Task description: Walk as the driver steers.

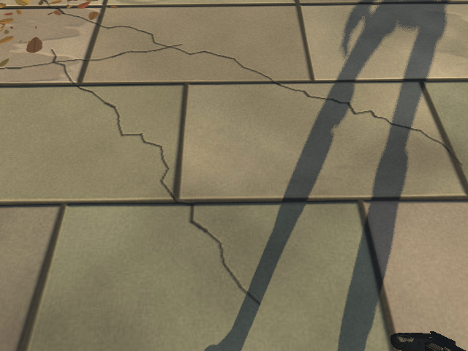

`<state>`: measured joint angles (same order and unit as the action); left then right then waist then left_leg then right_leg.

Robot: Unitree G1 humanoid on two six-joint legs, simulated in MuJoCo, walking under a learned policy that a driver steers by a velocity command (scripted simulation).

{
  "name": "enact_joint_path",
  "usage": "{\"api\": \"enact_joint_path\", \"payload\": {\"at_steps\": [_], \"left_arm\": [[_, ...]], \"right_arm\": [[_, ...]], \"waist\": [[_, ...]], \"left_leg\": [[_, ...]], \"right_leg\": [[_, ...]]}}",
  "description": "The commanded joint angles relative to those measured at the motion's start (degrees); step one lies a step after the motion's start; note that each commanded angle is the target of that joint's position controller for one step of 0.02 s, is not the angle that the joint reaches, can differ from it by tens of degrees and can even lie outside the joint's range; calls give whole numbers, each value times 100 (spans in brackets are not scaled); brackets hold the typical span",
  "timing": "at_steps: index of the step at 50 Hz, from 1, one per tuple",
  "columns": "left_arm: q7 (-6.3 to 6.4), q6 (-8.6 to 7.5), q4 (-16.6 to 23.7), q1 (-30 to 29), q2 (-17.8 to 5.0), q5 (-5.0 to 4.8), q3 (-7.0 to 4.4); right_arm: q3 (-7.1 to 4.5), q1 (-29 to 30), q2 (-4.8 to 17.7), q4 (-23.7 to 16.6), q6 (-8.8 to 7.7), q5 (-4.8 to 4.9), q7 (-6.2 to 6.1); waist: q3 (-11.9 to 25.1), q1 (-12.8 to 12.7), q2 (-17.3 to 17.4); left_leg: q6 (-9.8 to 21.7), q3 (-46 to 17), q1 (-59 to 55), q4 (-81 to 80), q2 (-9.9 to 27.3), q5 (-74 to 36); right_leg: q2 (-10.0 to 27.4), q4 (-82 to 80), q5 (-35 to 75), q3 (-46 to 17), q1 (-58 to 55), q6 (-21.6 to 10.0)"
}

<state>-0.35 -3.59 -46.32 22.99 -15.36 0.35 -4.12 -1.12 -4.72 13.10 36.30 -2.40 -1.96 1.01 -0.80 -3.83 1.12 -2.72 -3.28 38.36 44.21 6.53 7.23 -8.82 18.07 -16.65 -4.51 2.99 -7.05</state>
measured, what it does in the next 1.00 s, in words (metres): walks ahead, turning right: left foot, then right foot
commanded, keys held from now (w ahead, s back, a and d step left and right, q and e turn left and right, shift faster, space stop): w+e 0.40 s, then e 0.26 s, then q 0.34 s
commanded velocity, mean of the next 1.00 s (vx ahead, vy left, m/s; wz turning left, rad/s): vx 0.31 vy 0.00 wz -0.40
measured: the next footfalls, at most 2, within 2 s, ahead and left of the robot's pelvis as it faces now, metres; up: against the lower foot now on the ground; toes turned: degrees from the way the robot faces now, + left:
left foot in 0.12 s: +0.27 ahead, +0.14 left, +0.00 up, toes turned -6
right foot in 0.62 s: +0.41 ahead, -0.15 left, +0.00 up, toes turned -24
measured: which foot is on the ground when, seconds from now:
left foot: up 0.00-0.10, down 0.12-0.60, up 0.62-1.00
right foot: down 0.00-0.14, up 0.16-0.60, down 0.62-1.00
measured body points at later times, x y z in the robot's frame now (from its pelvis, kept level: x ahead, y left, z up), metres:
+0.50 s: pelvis +0.25 +0.02 +0.00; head +0.28 +0.01 +0.45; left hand +0.52 +0.19 -0.08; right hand +0.18 -0.25 -0.12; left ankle +0.23 +0.15 -0.74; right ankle +0.34 -0.14 -0.68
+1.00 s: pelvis +0.36 -0.06 +0.00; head +0.37 -0.07 +0.45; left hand +0.56 +0.11 -0.12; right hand +0.33 -0.32 -0.14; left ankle +0.41 +0.06 -0.71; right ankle +0.38 -0.13 -0.74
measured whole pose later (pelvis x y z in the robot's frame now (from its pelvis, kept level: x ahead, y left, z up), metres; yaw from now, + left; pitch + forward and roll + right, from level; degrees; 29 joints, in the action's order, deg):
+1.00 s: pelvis +0.36 -0.06 +0.00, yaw -22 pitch +0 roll +0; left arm 1.1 -0.3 -42.7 12.6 -10.7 1.7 -0.5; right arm -1.7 -15.9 13.1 46.6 3.5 -0.8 0.1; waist -1.2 0.6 1.2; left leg 0.4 0.1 21.4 44.8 1.5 22.9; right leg -3.7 24.5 -9.3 4.6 15.4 -5.2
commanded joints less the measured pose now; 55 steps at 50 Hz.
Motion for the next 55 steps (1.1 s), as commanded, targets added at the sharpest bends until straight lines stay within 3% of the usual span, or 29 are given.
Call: {"api": "enact_joint_path", "payload": {"at_steps": [1, 4, 5, 6, 7, 8, 9, 10, 11, 14, 18, 20, 23, 28, 29, 30, 31, 32, 33, 34, 35, 37, 38, 39, 42, 48, 52, 54, 55], "left_arm": [[4, -44, 251, 338, -888, 16, -192], [51, -51, 405, 8, -1054, 56, -219], [44, -69, 461, -173, -1117, 56, -230], [11, -97, 529, -320, -1038, 10, -202], [-1, -128, 778, -300, -542, -33, -58], [4, -86, 1001, 286, -344, -158, -5], [60, 35, 786, 210, -724, 44, -47], [7, 74, 814, -195, -712, 115, -49], [-39, 103, 861, -362, -602, 115, -25], [-203, 299, 920, -404, -459, 204, 11], [-296, 400, 1157, -979, -420, 226, 28], [-329, 405, 1243, -1251, -352, 206, 62], [-391, 365, 1333, -1644, -171, 171, 136], [-381, 321, 1413, -1732, -304, 242, 44], [-335, 276, 1312, -1319, -378, 296, -11], [-242, 202, 1072, -609, -477, 359, -85], [-138, 146, 1012, -100, -974, 379, -218], [-79, 193, 1214, -250, -1804, 190, -396], [-43, 275, 1236, 23, -1596, -97, -432], [21, 307, 1184, -344, -1246, -71, -305], [52, 316, 1164, -679, -745, -53, -143], [79, 290, 1105, -1134, -266, -48, 52], [82, 227, 1077, -1116, -284, 27, 92], [77, 170, 995, -1099, -199, 67, 133], [90, 90, 820, -1119, -202, 150, 183], [176, 285, 653, -908, -512, 129, 80], [256, 392, 580, -924, -574, 100, 15], [294, 424, 521, -972, -637, 55, -34], [303, 427, 534, -944, -572, 57, -41]], "right_arm": [[-39, 556, 379, -495, -67, 61, 31], [-156, 88, 712, -442, -149, 49, -44], [-227, -509, 865, -273, -189, 27, -94], [-309, -1303, 1055, -115, -260, -39, -175], [-404, -2252, 1493, -109, -278, -185, -285], [-487, -1877, 1849, -102, -208, -197, -266], [-423, -1447, 1325, -251, -134, -136, -226], [-289, -1171, 837, -256, -132, -65, -206], [-229, -1092, 650, -160, -137, -43, -190], [-247, -1264, 702, 113, -268, 42, -162], [-299, -1390, 825, 364, -380, 67, -101], [-321, -1450, 877, 473, -372, 42, -88], [-339, -1309, 944, 531, -326, 69, -105], [-445, -1558, 1295, 675, -131, 153, -167], [-464, -1539, 1353, 678, -75, 190, -192], [-454, -1550, 1326, 673, -23, 208, -196], [-384, -1857, 1055, 533, -1, 142, -185], [-251, -2286, 542, 181, 75, 155, -140], [-320, -1850, 901, 228, 174, 13, -165], [-285, -1569, 783, 213, 198, 114, -176], [-232, -1414, 700, 286, 181, 108, -201], [-236, -1587, 723, 492, 313, 11, -189], [-219, -1893, 649, 601, 394, 34, -181], [-192, -1967, 589, 698, 431, 77, -174], [-152, -1758, 460, 828, 457, 134, -137], [-207, -1064, 592, 675, 530, 105, -109], [-195, -1140, 438, 625, 483, 130, -101], [-179, -1345, 393, 640, 409, 131, -104], [-222, -1365, 619, 609, 362, 80, -113]], "waist": [[7, -174, -523], [243, 168, -617], [517, 489, -538], [962, 933, -316], [1869, 1247, 344], [2289, 674, 2006], [1602, 611, 883], [960, 615, 266], [533, 521, 83], [179, 379, 512], [-16, 348, 383], [-83, 376, 388], [-218, 391, 396], [71, 513, 656], [297, 336, 575], [715, -1, 196], [1232, -131, -610], [1849, 300, -1759], [2276, -129, -808], [1609, 48, -678], [1062, 212, -423], [714, 563, -438], [829, 662, -693], [875, 688, -596], [716, 646, -524], [318, 319, -685], [265, 366, -586], [291, 533, -488], [224, 504, -148]], "left_leg": [[86, 560, -680, -763, -540, -596], [297, 374, -1568, -1322, -737, -185], [386, 417, -2267, -1537, -845, -40], [555, 194, -3418, -1714, -498, -75], [825, -1255, -4672, -1814, 990, 991], [1504, -3988, -5389, -2681, 2053, 1497], [1550, -3836, -4790, -2769, 1906, 2332], [1437, -2934, -4119, -2794, 1597, 2382], [1288, -2139, -3527, -2949, 1324, 1727], [1198, -912, -2777, -3273, 979, 553], [1308, -95, -2814, -3597, 1052, -71], [1243, 326, -2896, -3621, 987, -196], [1010, 1136, -2739, -3262, 787, -1534], [697, 1513, -3481, -2037, 837, -3331], [646, 1581, -3536, -1269, 792, -3571], [482, 1724, -3332, -82, 578, -3099], [255, 1715, -2159, 1514, 357, -724], [-59, 1351, -378, 3331, -650, 3256], [-28, 352, -202, 3633, -502, 2955], [11, 296, -60, 3611, -310, 2481], [53, 280, -222, 3091, -141, 2067], [113, 303, -1050, 2406, -66, 1575], [118, 343, -1462, 2370, -174, 1541], [124, 284, -1660, 2146, -197, 1498], [194, 197, -1934, 1010, -301, 1235], [321, 379, -1809, 179, -530, 1585], [447, 591, -1965, -472, -656, 1760], [590, 575, -2497, -1631, -710, 996], [747, -52, -2698, -2226, -397, 619]], "right_leg": [[1239, -101, 3414, -1006, 314, -529], [1386, 568, 3937, -1314, 99, -255], [1267, 1229, 4280, -1256, 145, -131], [999, 2338, 3821, -1042, 652, 3], [671, 4022, 1736, -619, 1432, 117], [-25, 5369, -1411, -81, 3043, 272], [513, 5948, -1073, -156, 3608, 266], [712, 5866, -597, -92, 3639, 286], [880, 5600, -369, -35, 3523, 330], [1132, 5265, -236, 99, 3231, 438], [1305, 4781, 400, 84, 3706, 556], [1355, 4255, 820, 152, 3751, 593], [1294, 2958, 1290, 523, 3084, 546], [806, 1813, 644, 1049, 2276, 285], [618, 1490, 586, 1054, 1829, 177], [396, 961, 1070, 1030, 978, 56], [1429, 983, 2521, -177, -303, -153], [3169, 964, 5150, -2803, -1490, -1234], [2975, 789, 5090, -2859, -1434, -1459], [2876, 736, 4917, -2051, -867, -1369], [2525, 562, 4656, -1486, -150, -1062], [1964, 130, 4110, -778, 859, -507], [2103, 128, 4711, -662, 1118, -638], [2116, 96, 4920, -523, 1184, -670], [1966, -129, 3983, -125, 1261, -461], [2234, -236, 1447, -357, 1060, -574], [2377, 139, 1752, -385, 821, -619], [2239, 575, 1882, -118, 943, -316], [1997, 1035, 1451, 113, 1230, 5]]}}
Keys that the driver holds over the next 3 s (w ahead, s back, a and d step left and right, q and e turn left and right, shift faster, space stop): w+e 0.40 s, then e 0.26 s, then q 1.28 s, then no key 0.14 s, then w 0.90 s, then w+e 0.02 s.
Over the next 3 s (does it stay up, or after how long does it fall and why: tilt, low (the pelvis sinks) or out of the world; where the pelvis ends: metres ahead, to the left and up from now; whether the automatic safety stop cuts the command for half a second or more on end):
stays up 0.64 0.00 -0.01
